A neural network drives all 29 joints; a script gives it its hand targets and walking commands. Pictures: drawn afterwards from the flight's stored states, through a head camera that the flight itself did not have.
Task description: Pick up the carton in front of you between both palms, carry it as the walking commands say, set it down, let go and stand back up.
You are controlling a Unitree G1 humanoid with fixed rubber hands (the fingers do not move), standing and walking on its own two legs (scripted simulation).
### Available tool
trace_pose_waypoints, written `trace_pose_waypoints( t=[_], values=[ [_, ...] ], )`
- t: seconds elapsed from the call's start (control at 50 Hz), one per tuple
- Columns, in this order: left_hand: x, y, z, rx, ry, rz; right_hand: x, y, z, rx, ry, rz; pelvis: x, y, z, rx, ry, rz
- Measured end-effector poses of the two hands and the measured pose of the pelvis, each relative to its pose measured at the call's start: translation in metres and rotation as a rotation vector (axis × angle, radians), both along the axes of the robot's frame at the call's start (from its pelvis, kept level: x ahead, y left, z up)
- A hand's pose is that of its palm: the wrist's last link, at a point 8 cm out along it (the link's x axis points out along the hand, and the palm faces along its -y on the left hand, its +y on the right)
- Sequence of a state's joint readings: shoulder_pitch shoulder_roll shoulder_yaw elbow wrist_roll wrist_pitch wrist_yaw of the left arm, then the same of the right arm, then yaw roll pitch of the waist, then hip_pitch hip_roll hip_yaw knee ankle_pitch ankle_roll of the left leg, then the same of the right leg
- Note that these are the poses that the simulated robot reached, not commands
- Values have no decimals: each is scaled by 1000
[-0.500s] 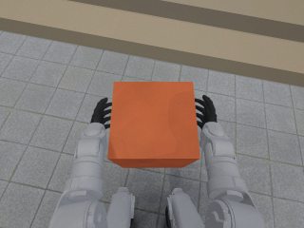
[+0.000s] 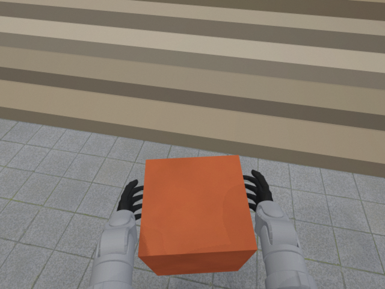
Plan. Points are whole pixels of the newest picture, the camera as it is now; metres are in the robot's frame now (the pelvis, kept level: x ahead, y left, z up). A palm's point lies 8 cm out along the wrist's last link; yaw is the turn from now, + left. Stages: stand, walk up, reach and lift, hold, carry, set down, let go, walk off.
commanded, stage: reach and lift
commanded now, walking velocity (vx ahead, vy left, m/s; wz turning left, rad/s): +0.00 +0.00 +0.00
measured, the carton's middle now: (195, 219) +0.32 +0.00 -0.07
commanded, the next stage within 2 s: hold in 1.16 s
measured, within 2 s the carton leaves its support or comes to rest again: neither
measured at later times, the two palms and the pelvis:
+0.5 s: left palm (122, 211) +0.29 +0.15 +0.04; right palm (271, 198) +0.30 -0.15 +0.05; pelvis +0.00 +0.00 +0.02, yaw +0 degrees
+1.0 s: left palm (120, 207) +0.29 +0.15 +0.05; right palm (272, 194) +0.31 -0.15 +0.06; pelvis +0.01 +0.00 +0.03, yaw +0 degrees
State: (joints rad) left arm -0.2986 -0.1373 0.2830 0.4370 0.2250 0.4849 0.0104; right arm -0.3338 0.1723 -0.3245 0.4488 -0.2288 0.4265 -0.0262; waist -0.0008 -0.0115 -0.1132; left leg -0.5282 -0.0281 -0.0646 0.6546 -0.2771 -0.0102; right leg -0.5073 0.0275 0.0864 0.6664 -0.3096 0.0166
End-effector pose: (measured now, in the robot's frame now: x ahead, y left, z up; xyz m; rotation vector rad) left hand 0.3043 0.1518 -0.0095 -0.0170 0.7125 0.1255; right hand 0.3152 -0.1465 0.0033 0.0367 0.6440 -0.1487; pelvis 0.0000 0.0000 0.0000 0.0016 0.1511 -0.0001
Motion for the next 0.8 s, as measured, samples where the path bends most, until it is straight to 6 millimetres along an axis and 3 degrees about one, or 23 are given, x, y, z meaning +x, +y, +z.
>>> trace_pose_waypoints(
  t=[0.12,0.2,0.44,0.8],
  values=[
    [-9,-2,33,17,-17,1,-5,-2,32,-17,-16,28,4,-1,14,1,-109,3],
    [-13,-3,43,26,-4,-10,-10,-3,42,-29,-3,35,3,-2,19,2,-164,2],
    [-15,-3,45,21,7,-8,-13,-3,46,-35,7,34,-5,-3,20,1,-205,1],
    [-11,-1,54,40,6,-25,-9,-1,54,-52,8,46,5,1,24,1,-223,-1]
  ],
)
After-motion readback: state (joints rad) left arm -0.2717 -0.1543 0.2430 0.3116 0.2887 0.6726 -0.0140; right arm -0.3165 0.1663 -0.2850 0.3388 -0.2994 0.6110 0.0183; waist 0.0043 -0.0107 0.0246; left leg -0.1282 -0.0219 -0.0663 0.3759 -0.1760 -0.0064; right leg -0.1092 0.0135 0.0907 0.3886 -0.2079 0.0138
